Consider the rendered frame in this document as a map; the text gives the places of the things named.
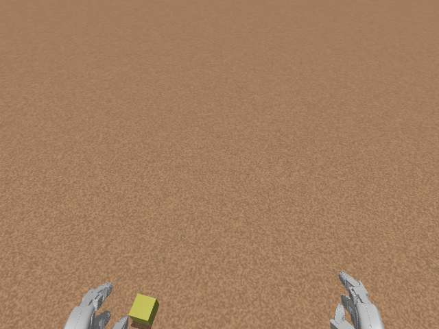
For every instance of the right robot hand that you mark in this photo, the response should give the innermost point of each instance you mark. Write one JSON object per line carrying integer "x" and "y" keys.
{"x": 364, "y": 315}

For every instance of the left robot hand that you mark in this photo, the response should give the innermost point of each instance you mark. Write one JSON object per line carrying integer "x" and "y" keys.
{"x": 83, "y": 316}

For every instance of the cube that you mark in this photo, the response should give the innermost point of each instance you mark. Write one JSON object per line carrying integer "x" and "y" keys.
{"x": 144, "y": 309}

